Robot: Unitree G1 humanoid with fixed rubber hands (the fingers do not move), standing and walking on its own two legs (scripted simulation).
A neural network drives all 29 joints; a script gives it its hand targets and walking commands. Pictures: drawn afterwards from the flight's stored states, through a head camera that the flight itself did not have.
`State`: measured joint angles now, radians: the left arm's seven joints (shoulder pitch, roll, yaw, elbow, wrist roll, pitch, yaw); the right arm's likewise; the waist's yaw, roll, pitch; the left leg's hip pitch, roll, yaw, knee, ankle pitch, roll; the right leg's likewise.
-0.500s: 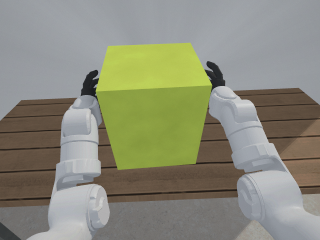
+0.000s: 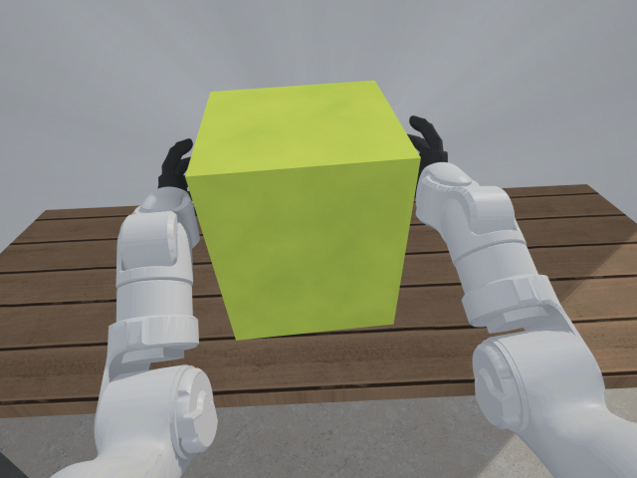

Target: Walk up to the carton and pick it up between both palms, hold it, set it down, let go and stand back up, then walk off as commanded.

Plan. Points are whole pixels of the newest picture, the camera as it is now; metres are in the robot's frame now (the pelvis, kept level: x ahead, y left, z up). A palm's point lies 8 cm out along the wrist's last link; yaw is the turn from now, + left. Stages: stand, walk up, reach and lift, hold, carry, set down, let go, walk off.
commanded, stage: hold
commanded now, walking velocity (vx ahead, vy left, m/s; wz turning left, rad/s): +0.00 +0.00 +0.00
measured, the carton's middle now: (304, 211) +0.40 +0.03 +0.22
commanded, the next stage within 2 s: none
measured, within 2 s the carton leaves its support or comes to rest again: neither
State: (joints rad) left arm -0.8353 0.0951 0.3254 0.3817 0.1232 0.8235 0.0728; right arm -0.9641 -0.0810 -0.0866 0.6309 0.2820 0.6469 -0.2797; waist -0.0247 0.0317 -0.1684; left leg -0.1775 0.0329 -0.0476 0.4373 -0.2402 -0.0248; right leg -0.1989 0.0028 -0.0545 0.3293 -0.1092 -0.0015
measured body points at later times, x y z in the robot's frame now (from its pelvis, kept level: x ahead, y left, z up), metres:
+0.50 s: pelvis +0.00 +0.00 +0.00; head -0.08 +0.00 +0.44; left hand +0.38 +0.18 +0.27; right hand +0.39 -0.13 +0.28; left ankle +0.00 +0.13 -0.74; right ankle +0.04 -0.12 -0.74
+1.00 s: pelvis +0.00 +0.00 +0.00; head -0.08 +0.00 +0.44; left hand +0.38 +0.18 +0.27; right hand +0.39 -0.13 +0.27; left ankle +0.00 +0.13 -0.74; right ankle +0.04 -0.12 -0.74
